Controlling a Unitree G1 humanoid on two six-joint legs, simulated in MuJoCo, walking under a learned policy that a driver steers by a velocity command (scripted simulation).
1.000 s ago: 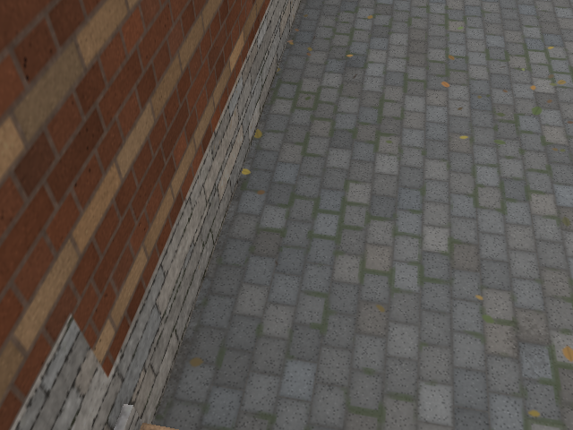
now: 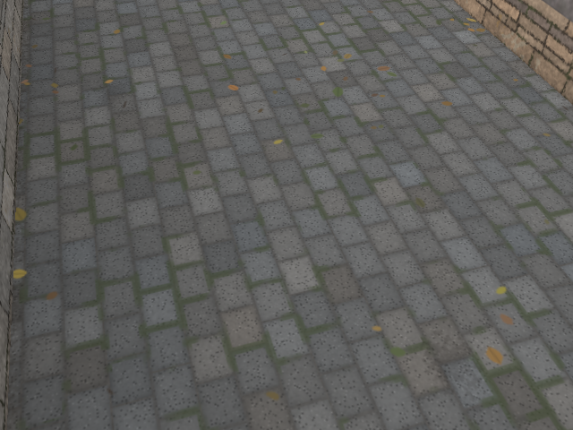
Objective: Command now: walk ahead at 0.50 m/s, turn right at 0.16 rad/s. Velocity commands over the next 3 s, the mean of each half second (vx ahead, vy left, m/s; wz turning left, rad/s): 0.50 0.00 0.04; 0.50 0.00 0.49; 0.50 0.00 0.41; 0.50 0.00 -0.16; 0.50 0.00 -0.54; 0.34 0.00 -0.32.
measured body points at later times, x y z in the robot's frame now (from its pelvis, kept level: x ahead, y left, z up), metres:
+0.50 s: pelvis +0.34 -0.06 -0.16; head +0.37 -0.07 +0.29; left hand +0.32 +0.19 -0.30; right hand +0.47 -0.31 -0.28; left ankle +0.46 +0.12 -0.81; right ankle +0.29 -0.15 -0.89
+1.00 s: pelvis +0.64 +0.03 -0.14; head +0.67 +0.06 +0.31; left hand +0.75 +0.34 -0.24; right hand +0.79 -0.21 -0.25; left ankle +0.61 +0.08 -0.89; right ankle +0.84 -0.12 -0.82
